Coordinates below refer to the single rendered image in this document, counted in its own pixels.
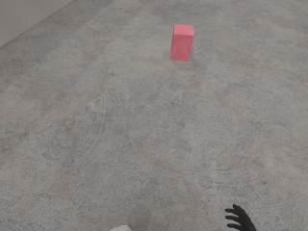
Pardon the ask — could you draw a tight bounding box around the carton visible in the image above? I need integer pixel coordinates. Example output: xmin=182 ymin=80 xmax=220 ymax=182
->
xmin=170 ymin=24 xmax=194 ymax=62

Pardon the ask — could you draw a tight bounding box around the right robot hand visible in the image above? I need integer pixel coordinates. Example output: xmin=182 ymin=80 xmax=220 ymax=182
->
xmin=225 ymin=204 xmax=257 ymax=231

